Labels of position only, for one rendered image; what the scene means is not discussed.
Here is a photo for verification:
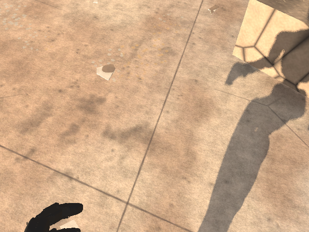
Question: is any left robot hand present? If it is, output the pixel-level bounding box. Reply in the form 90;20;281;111
24;203;83;232

